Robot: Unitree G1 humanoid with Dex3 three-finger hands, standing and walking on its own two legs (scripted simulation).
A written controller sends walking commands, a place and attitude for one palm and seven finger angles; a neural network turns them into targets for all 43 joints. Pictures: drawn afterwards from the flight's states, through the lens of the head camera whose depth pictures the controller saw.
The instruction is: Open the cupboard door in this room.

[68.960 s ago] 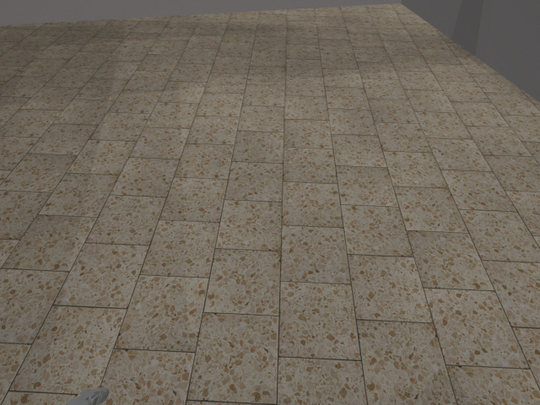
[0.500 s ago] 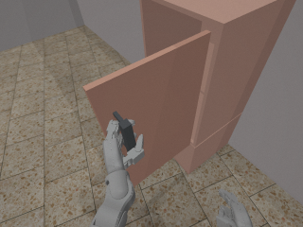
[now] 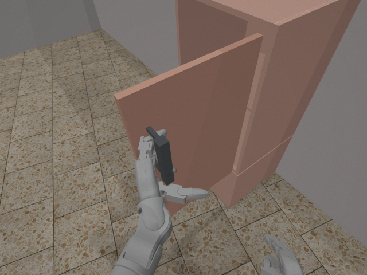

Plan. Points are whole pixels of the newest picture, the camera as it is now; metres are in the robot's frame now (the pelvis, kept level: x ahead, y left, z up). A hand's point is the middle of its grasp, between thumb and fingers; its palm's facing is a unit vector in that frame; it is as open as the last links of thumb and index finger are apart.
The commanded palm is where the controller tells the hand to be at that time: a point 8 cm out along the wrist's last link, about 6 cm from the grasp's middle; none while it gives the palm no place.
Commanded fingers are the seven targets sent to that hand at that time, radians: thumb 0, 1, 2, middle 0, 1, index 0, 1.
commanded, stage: open thumb and fingers to let go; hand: left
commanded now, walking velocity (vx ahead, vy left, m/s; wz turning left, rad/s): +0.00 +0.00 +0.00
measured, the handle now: (160, 156) +0.36 +0.07 +0.07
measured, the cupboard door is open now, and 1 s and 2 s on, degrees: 90 92 92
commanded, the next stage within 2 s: slide the hand sideways off the handle in 0.10 s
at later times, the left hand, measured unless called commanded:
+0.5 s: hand (170, 183) +0.29 +0.04 +0.08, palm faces -0.21 -0.98 +0.02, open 16.3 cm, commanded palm +0.26 +0.09 +0.07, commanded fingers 0.00 -0.50 0.30 -0.15 -0.30 -0.15 -0.30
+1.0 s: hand (152, 200) +0.25 +0.08 +0.08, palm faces -0.13 -0.99 -0.02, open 16.3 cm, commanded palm +0.22 +0.14 +0.07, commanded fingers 0.00 -0.50 0.30 -0.15 -0.30 -0.15 -0.30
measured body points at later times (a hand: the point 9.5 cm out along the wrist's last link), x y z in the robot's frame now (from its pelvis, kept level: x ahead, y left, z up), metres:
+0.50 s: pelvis +0.00 +0.02 +0.00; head +0.02 +0.00 +0.45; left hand +0.29 +0.10 +0.08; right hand +0.16 -0.19 -0.09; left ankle +0.00 +0.13 -0.71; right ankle +0.03 -0.07 -0.71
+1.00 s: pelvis +0.02 +0.02 -0.01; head +0.05 +0.00 +0.44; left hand +0.25 +0.13 +0.08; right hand +0.20 -0.20 -0.08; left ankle +0.00 +0.12 -0.71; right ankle +0.03 -0.08 -0.71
